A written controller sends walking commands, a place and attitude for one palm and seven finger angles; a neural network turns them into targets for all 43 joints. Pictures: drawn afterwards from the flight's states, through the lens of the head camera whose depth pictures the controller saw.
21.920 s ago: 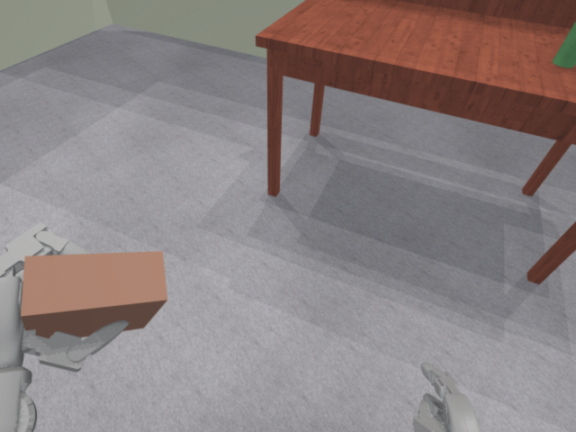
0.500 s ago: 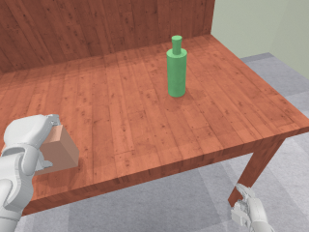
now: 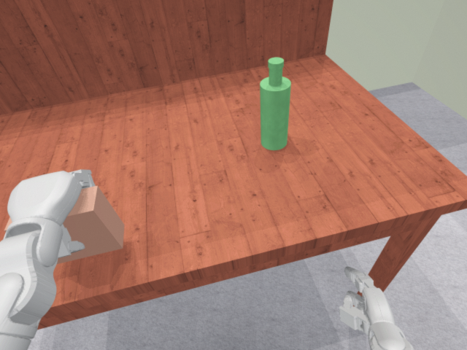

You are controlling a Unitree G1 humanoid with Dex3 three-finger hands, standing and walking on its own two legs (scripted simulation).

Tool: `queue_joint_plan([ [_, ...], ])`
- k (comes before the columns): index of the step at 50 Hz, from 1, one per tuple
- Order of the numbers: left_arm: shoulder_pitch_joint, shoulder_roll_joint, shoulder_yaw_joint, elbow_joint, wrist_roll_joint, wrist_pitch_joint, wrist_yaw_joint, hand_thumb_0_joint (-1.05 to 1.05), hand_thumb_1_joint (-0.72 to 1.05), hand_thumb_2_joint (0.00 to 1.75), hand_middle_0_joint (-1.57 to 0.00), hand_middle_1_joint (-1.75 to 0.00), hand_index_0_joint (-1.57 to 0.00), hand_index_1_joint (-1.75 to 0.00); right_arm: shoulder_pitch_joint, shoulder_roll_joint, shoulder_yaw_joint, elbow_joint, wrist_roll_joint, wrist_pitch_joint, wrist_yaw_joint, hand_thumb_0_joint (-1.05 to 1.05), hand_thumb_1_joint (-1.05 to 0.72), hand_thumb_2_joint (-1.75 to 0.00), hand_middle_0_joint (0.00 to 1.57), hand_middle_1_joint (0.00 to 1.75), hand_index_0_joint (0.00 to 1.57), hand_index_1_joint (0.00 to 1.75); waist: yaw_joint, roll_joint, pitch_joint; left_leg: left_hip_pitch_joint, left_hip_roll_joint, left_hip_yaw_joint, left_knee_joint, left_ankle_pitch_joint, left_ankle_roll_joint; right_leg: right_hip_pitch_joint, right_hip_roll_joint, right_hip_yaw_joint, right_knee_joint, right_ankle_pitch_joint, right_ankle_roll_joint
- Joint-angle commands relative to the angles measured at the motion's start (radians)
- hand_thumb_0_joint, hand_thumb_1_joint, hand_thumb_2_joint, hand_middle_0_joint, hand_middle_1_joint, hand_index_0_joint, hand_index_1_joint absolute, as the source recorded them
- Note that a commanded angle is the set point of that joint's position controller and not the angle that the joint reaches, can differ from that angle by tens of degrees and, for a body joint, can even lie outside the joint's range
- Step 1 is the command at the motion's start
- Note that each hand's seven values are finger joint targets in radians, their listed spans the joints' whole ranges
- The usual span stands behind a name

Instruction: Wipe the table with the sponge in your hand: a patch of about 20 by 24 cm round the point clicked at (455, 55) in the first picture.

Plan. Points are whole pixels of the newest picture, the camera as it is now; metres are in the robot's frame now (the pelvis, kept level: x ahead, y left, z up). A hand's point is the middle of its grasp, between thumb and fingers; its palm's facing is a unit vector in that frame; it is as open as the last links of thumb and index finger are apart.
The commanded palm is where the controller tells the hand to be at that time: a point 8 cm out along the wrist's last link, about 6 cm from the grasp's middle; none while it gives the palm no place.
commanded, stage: move the sponge above the wiping area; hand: left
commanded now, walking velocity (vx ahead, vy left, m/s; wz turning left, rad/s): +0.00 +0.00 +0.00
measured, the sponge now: (77, 233) +0.24 +0.32 +0.09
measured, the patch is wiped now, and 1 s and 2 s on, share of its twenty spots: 0.00 0.00 0.00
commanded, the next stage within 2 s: none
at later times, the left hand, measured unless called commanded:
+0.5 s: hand (59, 208) +0.25 +0.32 +0.15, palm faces +0.04 -0.01 -1.00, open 9.6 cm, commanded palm +0.22 +0.31 +0.21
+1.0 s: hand (47, 209) +0.24 +0.34 +0.15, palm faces +0.04 -0.02 -1.00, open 9.6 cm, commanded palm +0.21 +0.31 +0.21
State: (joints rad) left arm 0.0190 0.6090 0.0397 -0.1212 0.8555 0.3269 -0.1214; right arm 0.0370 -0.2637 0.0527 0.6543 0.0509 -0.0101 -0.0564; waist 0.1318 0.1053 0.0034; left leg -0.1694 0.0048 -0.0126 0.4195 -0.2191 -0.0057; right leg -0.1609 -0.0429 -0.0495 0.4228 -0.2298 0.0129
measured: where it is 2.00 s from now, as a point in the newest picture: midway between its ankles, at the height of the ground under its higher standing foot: outside the picture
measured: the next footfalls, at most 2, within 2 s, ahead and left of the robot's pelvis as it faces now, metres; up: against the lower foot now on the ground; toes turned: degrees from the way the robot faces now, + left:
none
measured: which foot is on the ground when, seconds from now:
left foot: down 0.00-1.00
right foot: down 0.00-1.00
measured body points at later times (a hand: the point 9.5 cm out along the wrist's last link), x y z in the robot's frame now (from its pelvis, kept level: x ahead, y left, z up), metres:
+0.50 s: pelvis +0.00 -0.01 +0.00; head +0.00 -0.06 +0.45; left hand +0.24 +0.32 +0.20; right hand +0.24 -0.22 -0.09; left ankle +0.01 +0.13 -0.74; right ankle +0.00 -0.13 -0.74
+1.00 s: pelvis -0.01 +0.00 +0.00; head -0.01 -0.05 +0.45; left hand +0.24 +0.33 +0.21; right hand +0.23 -0.21 -0.09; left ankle +0.01 +0.13 -0.74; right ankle +0.00 -0.13 -0.74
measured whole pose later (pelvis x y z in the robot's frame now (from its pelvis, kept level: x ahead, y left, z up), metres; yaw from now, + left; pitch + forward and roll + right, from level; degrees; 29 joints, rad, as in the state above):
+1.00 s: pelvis -0.01 +0.00 +0.00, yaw +0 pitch -2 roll +0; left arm -0.02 0.65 0.10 -0.06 0.83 0.41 -0.14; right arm 0.05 -0.28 0.05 0.65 0.07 0.00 -0.06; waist 0.11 0.12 0.00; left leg -0.18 0.01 -0.01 0.43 -0.21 -0.01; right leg -0.18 -0.03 -0.05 0.44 -0.23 0.01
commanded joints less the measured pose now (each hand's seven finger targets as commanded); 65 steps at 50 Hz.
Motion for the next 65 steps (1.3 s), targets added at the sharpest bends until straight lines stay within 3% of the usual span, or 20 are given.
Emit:
queue_joint_plan([
  [1,-0.386,0.304,0.182,-0.184,0.040,-0.015,0.063,0.00,0.10,1.30,-1.20,-1.60,-1.20,-1.60,-0.173,-0.093,-0.033,-0.164,-0.004,-0.066,-0.024,0.00,-0.90,-0.90,0.20,0.30,0.20,0.30,-0.014,0.008,-0.224,0.086,-0.029,-0.004,-0.037,0.251,0.030,0.048,0.050,-0.007,-0.065,0.141,-0.068],
  [4,-0.428,0.276,0.142,-0.228,0.038,-0.030,0.055,0.00,0.10,1.30,-1.20,-1.60,-1.20,-1.60,-0.211,-0.081,-0.027,-0.174,0.002,-0.082,-0.033,0.00,-0.90,-0.90,0.20,0.30,0.20,0.30,-0.017,0.084,-0.233,0.115,-0.035,-0.011,-0.040,0.232,0.031,0.045,0.060,0.009,-0.075,0.128,-0.079],
  [7,-0.428,0.236,0.096,-0.146,0.038,-0.034,0.045,0.00,0.10,1.30,-1.20,-1.60,-1.20,-1.60,-0.163,-0.099,-0.038,-0.148,-0.005,-0.079,-0.037,0.00,-0.90,-0.90,0.20,0.30,0.20,0.30,-0.030,0.012,-0.215,0.102,-0.030,-0.014,-0.050,0.230,0.030,0.037,0.057,-0.018,-0.081,0.137,-0.071],
  [11,-0.396,0.273,0.138,-0.148,0.046,-0.023,0.044,0.00,0.10,1.30,-1.20,-1.60,-1.20,-1.60,-0.170,-0.094,-0.035,-0.158,-0.006,-0.081,-0.032,0.00,-0.90,-0.90,0.20,0.30,0.20,0.30,-0.008,-0.023,-0.256,0.094,-0.031,-0.009,-0.046,0.272,0.029,0.082,0.047,-0.010,-0.061,0.179,-0.071],
  [14,-0.317,0.378,0.262,-0.143,0.040,-0.001,0.048,0.00,0.10,1.30,-1.20,-1.60,-1.20,-1.60,-0.207,-0.103,-0.032,-0.166,-0.006,-0.068,-0.023,0.00,-0.90,-0.90,0.20,0.30,0.20,0.30,0.026,-0.027,-0.257,0.066,-0.034,-0.010,-0.040,0.291,0.028,0.123,0.052,0.019,-0.048,0.221,-0.080],
  [15,-0.319,0.338,0.230,-0.144,0.034,0.004,0.048,0.00,0.10,1.30,-1.20,-1.60,-1.20,-1.60,-0.187,-0.103,-0.033,-0.167,-0.011,-0.061,-0.020,0.00,-0.90,-0.90,0.20,0.30,0.20,0.30,0.022,-0.032,-0.271,0.059,-0.035,0.002,-0.037,0.311,0.028,0.134,0.044,-0.004,-0.040,0.244,-0.074],
  [19,-0.211,0.339,0.266,-0.178,0.006,0.023,0.044,0.00,0.10,1.30,-1.20,-1.60,-1.20,-1.60,-0.220,-0.096,-0.031,-0.186,-0.001,-0.055,-0.004,0.00,-0.90,-0.90,0.20,0.30,0.20,0.30,0.033,-0.028,-0.245,0.053,-0.033,0.002,-0.021,0.322,0.026,0.122,0.049,0.018,-0.037,0.267,-0.072],
  [24,-0.215,0.318,0.219,-0.123,-0.001,0.031,0.008,0.00,0.10,1.30,-1.20,-1.60,-1.20,-1.60,-0.201,-0.112,-0.036,-0.181,0.009,-0.050,-0.013,0.00,-0.90,-0.90,0.20,0.30,0.20,0.30,-0.009,-0.076,-0.158,0.026,-0.031,0.011,-0.011,0.220,0.035,0.044,0.050,0.021,-0.058,0.185,-0.056],
  [28,-0.352,0.295,0.146,-0.177,0.013,-0.038,-0.003,0.00,0.10,1.30,-1.20,-1.60,-1.20,-1.60,-0.151,-0.106,-0.043,-0.180,0.005,-0.068,-0.037,0.00,-0.90,-0.90,0.20,0.30,0.20,0.30,-0.036,-0.022,-0.208,0.076,-0.041,0.008,-0.008,0.198,0.045,0.023,0.043,0.003,-0.067,0.142,-0.049],
  [33,-0.389,0.340,0.202,-0.257,0.031,-0.133,0.045,0.00,0.10,1.30,-1.20,-1.60,-1.20,-1.60,-0.119,-0.091,-0.050,-0.172,-0.009,-0.104,-0.059,0.00,-0.90,-0.90,0.20,0.30,0.20,0.30,-0.021,0.016,-0.283,0.134,-0.042,-0.006,-0.006,0.264,0.044,0.059,0.050,0.002,-0.064,0.176,-0.065],
  [39,-0.336,0.393,0.318,-0.120,0.008,-0.057,0.114,0.00,0.10,1.30,-1.20,-1.60,-1.20,-1.60,-0.177,-0.100,-0.049,-0.149,-0.002,-0.088,-0.033,0.00,-0.90,-0.90,0.20,0.30,0.20,0.30,0.026,0.033,-0.203,0.058,-0.032,-0.005,-0.035,0.266,0.018,0.091,0.052,0.034,-0.069,0.174,-0.085],
  [44,-0.226,0.302,0.226,-0.023,-0.011,0.060,0.066,0.00,0.10,1.30,-1.20,-1.60,-1.20,-1.60,-0.221,-0.115,-0.044,-0.159,0.008,-0.056,-0.012,0.00,-0.90,-0.90,0.20,0.30,0.20,0.30,0.023,-0.043,-0.161,0.001,-0.029,0.011,-0.041,0.216,0.017,0.080,0.044,0.024,-0.057,0.159,-0.066],
  [47,-0.203,0.256,0.143,-0.082,-0.016,0.082,-0.004,0.00,0.10,1.30,-1.20,-1.60,-1.20,-1.60,-0.202,-0.122,-0.043,-0.182,0.010,-0.042,-0.008,0.00,-0.90,-0.90,0.20,0.30,0.20,0.30,-0.002,-0.087,-0.186,0.001,-0.032,0.012,-0.035,0.200,0.029,0.070,0.040,-0.009,-0.045,0.170,-0.046],
  [52,-0.313,0.250,0.092,-0.246,0.014,-0.027,-0.042,0.00,0.10,1.30,-1.20,-1.60,-1.20,-1.60,-0.168,-0.101,-0.036,-0.202,0.001,-0.072,-0.028,0.00,-0.90,-0.90,0.20,0.30,0.20,0.30,-0.030,-0.061,-0.219,0.069,-0.033,-0.010,-0.027,0.167,0.049,0.018,0.050,-0.012,-0.057,0.102,-0.050],
  [55,-0.451,0.311,0.151,-0.315,0.047,-0.102,0.019,0.00,0.10,1.30,-1.20,-1.60,-1.20,-1.60,-0.140,-0.084,-0.034,-0.196,-0.012,-0.102,-0.055,0.00,-0.90,-0.90,0.20,0.30,0.20,0.30,-0.026,-0.016,-0.256,0.109,-0.033,-0.016,-0.033,0.168,0.048,0.021,0.058,-0.004,-0.064,0.071,-0.069],
  [58,-0.435,0.380,0.258,-0.241,0.062,-0.122,0.102,0.00,0.10,1.30,-1.20,-1.60,-1.20,-1.60,-0.116,-0.089,-0.048,-0.151,-0.017,-0.100,-0.057,0.00,-0.90,-0.90,0.20,0.30,0.20,0.30,-0.001,0.024,-0.245,0.111,-0.031,-0.018,-0.045,0.223,0.029,0.051,0.062,0.012,-0.077,0.102,-0.082],
  [59,-0.447,0.416,0.298,-0.256,0.059,-0.105,0.126,0.00,0.10,1.30,-1.20,-1.60,-1.20,-1.60,-0.162,-0.088,-0.042,-0.158,-0.015,-0.107,-0.055,0.00,-0.90,-0.90,0.20,0.30,0.20,0.30,0.019,0.086,-0.245,0.107,-0.037,-0.023,-0.050,0.217,0.026,0.068,0.069,0.051,-0.081,0.097,-0.099],
  [62,-0.401,0.343,0.267,-0.154,0.028,-0.043,0.175,0.00,0.10,1.30,-1.20,-1.60,-1.20,-1.60,-0.154,-0.091,-0.055,-0.135,-0.011,-0.086,-0.037,0.00,-0.90,-0.90,0.20,0.30,0.20,0.30,0.028,0.092,-0.245,0.086,-0.028,0.000,-0.047,0.284,0.008,0.104,0.051,0.025,-0.077,0.158,-0.093],
  [64,-0.372,0.331,0.259,-0.104,0.011,0.025,0.163,0.00,0.10,1.30,-1.20,-1.60,-1.20,-1.60,-0.218,-0.095,-0.045,-0.136,0.002,-0.075,-0.024,0.00,-0.90,-0.90,0.20,0.30,0.20,0.30,0.037,0.081,-0.206,0.061,-0.032,0.000,-0.058,0.250,0.005,0.098,0.056,0.049,-0.080,0.132,-0.094],
  [65,-0.364,0.287,0.209,-0.056,0.001,0.056,0.144,0.00,0.10,1.30,-1.20,-1.60,-1.20,-1.60,-0.206,-0.103,-0.044,-0.131,0.002,-0.065,-0.021,0.00,-0.90,-0.90,0.20,0.30,0.20,0.30,0.024,0.020,-0.189,0.033,-0.027,0.009,-0.066,0.225,0.006,0.096,0.046,0.015,-0.076,0.123,-0.080],
])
